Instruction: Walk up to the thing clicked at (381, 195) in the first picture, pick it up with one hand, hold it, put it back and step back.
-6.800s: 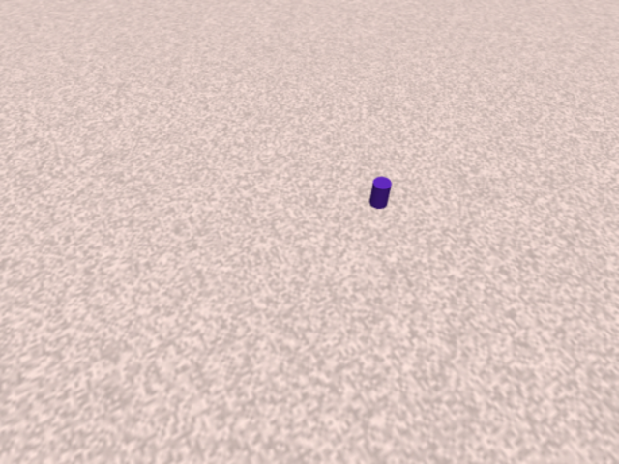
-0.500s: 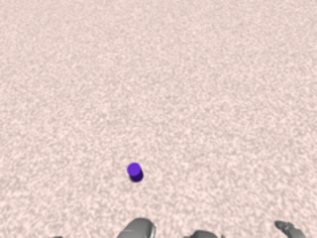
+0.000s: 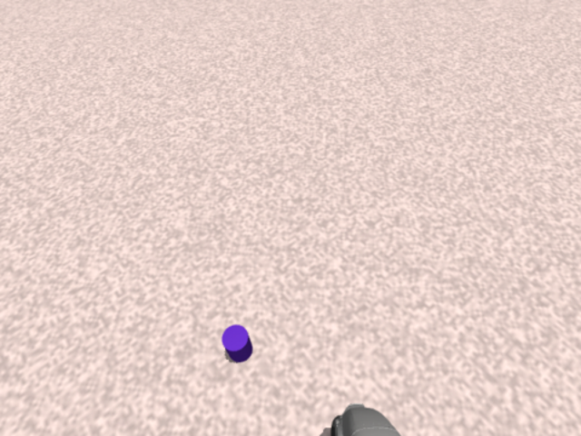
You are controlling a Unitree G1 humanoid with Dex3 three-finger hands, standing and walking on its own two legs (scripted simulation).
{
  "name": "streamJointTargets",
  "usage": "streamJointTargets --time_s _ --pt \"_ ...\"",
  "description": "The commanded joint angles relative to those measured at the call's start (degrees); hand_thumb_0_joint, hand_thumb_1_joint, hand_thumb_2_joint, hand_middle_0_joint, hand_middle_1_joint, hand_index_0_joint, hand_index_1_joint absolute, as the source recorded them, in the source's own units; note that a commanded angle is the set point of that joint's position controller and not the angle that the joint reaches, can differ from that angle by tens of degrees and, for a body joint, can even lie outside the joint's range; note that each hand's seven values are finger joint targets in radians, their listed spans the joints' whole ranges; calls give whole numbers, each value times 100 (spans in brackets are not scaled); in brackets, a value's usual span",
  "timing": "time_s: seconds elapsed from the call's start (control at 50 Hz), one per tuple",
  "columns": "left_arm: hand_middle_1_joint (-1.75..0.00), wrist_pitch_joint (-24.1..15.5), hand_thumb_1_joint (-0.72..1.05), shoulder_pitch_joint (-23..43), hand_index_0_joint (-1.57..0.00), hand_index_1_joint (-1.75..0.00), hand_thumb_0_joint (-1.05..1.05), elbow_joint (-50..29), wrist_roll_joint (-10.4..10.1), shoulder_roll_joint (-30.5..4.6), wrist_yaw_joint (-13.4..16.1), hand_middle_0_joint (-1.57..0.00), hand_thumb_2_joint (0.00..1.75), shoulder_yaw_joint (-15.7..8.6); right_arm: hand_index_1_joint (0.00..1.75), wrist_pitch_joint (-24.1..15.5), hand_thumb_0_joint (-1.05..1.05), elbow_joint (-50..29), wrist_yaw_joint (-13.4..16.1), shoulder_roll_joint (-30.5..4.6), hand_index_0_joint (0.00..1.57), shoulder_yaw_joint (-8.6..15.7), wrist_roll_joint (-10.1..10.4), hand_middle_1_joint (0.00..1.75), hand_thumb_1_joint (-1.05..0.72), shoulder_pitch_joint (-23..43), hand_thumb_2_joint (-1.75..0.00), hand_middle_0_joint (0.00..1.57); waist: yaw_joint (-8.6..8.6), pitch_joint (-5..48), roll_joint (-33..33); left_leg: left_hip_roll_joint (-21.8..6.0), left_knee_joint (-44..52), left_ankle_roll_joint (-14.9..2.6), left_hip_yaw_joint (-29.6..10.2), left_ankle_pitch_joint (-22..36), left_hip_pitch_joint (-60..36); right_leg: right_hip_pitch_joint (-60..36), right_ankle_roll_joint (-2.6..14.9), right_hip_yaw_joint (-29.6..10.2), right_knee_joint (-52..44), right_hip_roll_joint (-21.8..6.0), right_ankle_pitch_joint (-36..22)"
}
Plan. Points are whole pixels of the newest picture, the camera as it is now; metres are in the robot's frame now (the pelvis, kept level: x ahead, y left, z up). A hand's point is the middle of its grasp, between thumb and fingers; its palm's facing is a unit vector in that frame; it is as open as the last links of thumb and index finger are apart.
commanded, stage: walk up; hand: left
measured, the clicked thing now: (237, 343) +0.45 +0.20 -0.69
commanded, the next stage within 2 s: none
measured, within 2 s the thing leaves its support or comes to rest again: neither
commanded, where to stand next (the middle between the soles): +0.05 +0.01 m, yaw -4 degrees
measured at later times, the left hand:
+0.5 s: hand out of the picture +0.01 +0.31 -0.14, palm faces -0.04 -0.93 -0.37, open 7.4 cm
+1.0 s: hand out of the picture +0.06 +0.30 -0.09, palm faces -0.05 -0.84 -0.55, open 7.4 cm
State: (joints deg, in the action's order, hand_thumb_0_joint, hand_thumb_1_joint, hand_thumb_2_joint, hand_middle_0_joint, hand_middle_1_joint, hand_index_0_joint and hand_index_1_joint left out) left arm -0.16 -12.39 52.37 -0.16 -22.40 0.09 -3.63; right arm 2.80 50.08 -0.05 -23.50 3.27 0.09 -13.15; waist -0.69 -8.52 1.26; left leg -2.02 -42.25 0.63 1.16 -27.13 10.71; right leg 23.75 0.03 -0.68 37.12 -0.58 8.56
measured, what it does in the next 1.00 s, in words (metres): steps on the spot: left foot, then right foot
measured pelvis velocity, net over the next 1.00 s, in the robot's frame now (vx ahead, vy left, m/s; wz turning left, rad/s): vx -0.01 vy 0.01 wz -0.06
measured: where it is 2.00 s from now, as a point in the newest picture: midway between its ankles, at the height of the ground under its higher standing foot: outside the picture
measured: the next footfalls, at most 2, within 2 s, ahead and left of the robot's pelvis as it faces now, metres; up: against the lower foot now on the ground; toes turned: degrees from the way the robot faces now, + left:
left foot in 0.28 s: -0.04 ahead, +0.15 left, +0.00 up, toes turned +0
right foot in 0.68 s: +0.02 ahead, -0.15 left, +0.00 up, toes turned -4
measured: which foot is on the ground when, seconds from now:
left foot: down 0.00-0.00, up 0.02-0.26, down 0.28-0.70, up 0.72-1.00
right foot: down 0.00-0.30, up 0.32-0.66, down 0.68-1.00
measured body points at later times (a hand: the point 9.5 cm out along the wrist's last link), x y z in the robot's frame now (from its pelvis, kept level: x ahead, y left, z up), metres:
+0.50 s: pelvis -0.07 +0.03 +0.01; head -0.03 +0.05 +0.46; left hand +0.02 +0.35 -0.12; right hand -0.03 -0.30 -0.09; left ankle -0.08 +0.15 -0.71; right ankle -0.06 -0.11 -0.65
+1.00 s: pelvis -0.01 +0.01 +0.01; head +0.02 -0.04 +0.46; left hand +0.06 +0.34 -0.06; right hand +0.05 -0.32 -0.13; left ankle +0.07 +0.17 -0.65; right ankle -0.02 -0.14 -0.71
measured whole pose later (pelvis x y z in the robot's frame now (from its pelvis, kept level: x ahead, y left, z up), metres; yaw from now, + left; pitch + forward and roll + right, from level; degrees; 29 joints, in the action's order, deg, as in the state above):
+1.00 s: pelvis -0.01 +0.01 +0.01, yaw -3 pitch -3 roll +0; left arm -2.5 -17.1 49.1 0.5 -22.9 3.2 -2.3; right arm 4.2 45.5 -2.1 -25.8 5.2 -0.4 -14.0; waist 0.3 -7.9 6.8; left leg 2.1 -61.8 0.9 -10.1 -21.2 32.0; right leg 14.1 -1.5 -0.8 37.2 -2.9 19.6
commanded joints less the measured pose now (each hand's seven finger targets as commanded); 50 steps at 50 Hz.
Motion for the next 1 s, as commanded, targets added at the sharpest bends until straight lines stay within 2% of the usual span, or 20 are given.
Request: streamJointTargets --time_s 0.0,0.06,0.12,0.24,0.26,0.28,0.3,0.34,0.38,0.4,0.44,0.5,0.58,0.64,0.66,0.68,0.7,0.76,0.88,0.98 --pt "-30 -130 90 -258 -20 -30 0 -638 72 -1902 207 -20 90 -408 30 191 0 -453 240 -954 20 315 111 30 -90 -353 -90 20 227 1541 -1401 574 -3218 -179 -886 -1367 1107 -1326 1809 -3179 -1310 -2408 -3774" --pt "-30 -30 90 332 -20 -30 0 -812 75 -1552 336 -20 90 -358 30 223 0 -397 212 -1080 20 387 118 30 -90 -455 -90 20 44 1671 -815 565 -3822 -115 -1214 -553 1375 -1140 1354 -1827 -946 -1661 -2182" --pt "-30 16 90 573 -20 -30 0 -932 218 -1282 404 -20 90 -293 30 206 0 -356 165 -986 20 316 59 30 -90 -362 -90 20 154 1647 -886 574 -3036 24 -838 -429 1361 -1101 1306 -1099 -782 -1281 -1900" --pt "-30 318 90 997 -20 -30 0 -950 177 -1395 215 -20 90 -327 30 -9 0 165 74 -1095 20 369 -156 30 -90 -899 -90 20 -41 1187 -1269 402 906 -136 95 409 103 91 740 -1292 -662 -1040 1654" --pt "-30 355 90 738 -20 -30 0 -883 124 -1122 218 -20 90 -252 30 -24 0 76 54 -1242 20 401 -278 30 -90 -623 -90 20 -32 789 -383 -7 1613 -324 -928 140 106 943 485 -1203 211 -478 2021" --pt "-30 301 90 880 -20 -30 0 -941 42 -850 251 -20 90 -212 30 -30 0 -263 30 -1861 20 470 -308 30 -90 59 -90 20 -1 443 1415 -1808 2520 -1047 -3323 51 965 1589 127 -262 1847 568 2510" --pt "-30 265 90 1433 -20 -30 0 -951 156 -1351 327 -20 90 -423 30 -86 0 -439 19 -2289 20 580 -221 30 -90 423 -90 20 -311 157 1252 -2427 2851 -1747 -4005 662 2115 892 34 -1123 2784 503 2783" --pt "-30 303 90 905 -20 -30 0 -734 115 -1159 245 -20 90 -397 30 -297 0 -416 173 -1638 20 385 -279 30 -90 903 -90 20 261 277 -66 -1568 1836 -1231 -2365 2601 1315 1120 125 -1455 3912 706 1884" --pt "-30 214 90 293 -20 -30 0 -547 106 -1247 122 -20 90 -405 30 -502 0 -314 220 -1576 20 408 -220 30 -90 457 -90 20 266 908 249 -1232 1874 -976 -1971 722 14 1270 133 -1165 3241 392 1231" --pt "-30 112 90 211 -20 -30 0 -505 170 -1305 -22 -20 90 -410 30 -580 0 -208 144 -1567 20 476 -229 30 -90 125 -90 20 67 1172 566 -1068 2162 -1016 -2067 -823 -884 1589 77 -786 2871 318 1188" --pt "-30 0 90 469 -20 -30 0 -657 226 -1426 -207 -20 90 -431 30 -617 0 -285 40 -1623 20 560 -295 30 -90 -174 -90 20 -288 961 899 -1313 2496 -1249 -2519 -1810 -1586 2124 -124 -630 2430 271 1528" --pt "-30 -170 90 851 -20 -30 0 -766 202 -1442 -243 -20 90 -367 30 -665 0 -265 -9 -1678 20 539 -256 30 -90 -666 -90 20 -525 233 703 -1650 2633 -1464 -2462 -1118 -1475 2097 -111 -704 1510 20 1664" --pt "-30 -369 90 416 -20 -30 0 -650 128 -1304 -290 -20 90 -286 30 -636 0 -444 -132 -1633 20 475 -251 30 -90 -636 -90 20 -400 257 1253 -1252 2373 -1368 -1294 305 -815 687 8 29 205 5 1908" --pt "-30 -495 90 -1178 -20 -30 0 -77 74 -1288 -153 -20 90 -352 30 -453 0 -700 -203 -1356 20 366 -235 30 -90 -176 -90 20 402 733 807 -675 787 -980 -340 1312 557 -1968 68 525 -1315 288 622" --pt "-30 -533 90 -1806 -20 -30 0 82 89 -1613 -55 -20 90 -474 30 -419 0 -786 -204 -961 20 248 -190 30 -90 -350 -90 20 649 1080 -306 -281 -629 -736 -39 958 1398 -3019 61 -163 -1417 13 656" --pt "-30 -590 90 -2110 -20 -30 0 -5 166 -2288 50 -20 90 -635 30 -414 0 -1117 -218 -680 20 141 -160 30 -90 -240 -90 20 712 1031 -1531 336 -1877 -403 2 -564 3070 -3417 598 -2978 -1964 -1573 1788" --pt "-30 -564 90 -1724 -20 -30 0 -188 125 -2517 68 -20 90 -591 30 -304 0 -1127 -179 -1148 20 307 -208 30 -90 -1 -90 20 621 653 -679 117 -2295 -360 -938 -684 3182 -2421 1381 -4297 -2562 -2508 2993" --pt "-30 -619 90 -900 -20 -30 0 -445 36 -2103 198 -20 90 -460 30 -246 0 -764 -283 -1376 20 445 -177 30 -90 -504 -90 20 104 -68 -151 -289 -2227 -248 -1266 406 2931 -1591 1125 -2454 -2226 -1750 2170" --pt "-30 -563 90 -457 -20 -30 0 -656 0 -1806 530 -20 90 -335 30 129 0 -785 -265 -1029 20 469 -178 30 -90 -675 -90 20 -120 44 -931 242 -2581 57 -1220 732 1613 -97 1069 -673 -1149 -1569 -3736" --pt "-30 -221 90 193 -20 -30 0 -1066 127 -1433 362 -20 90 -244 30 12 0 -637 47 -1075 20 423 88 30 -90 -574 -90 20 -9 594 -1620 480 -1055 26 -370 767 1338 -604 969 -170 -100 -1091 -2560"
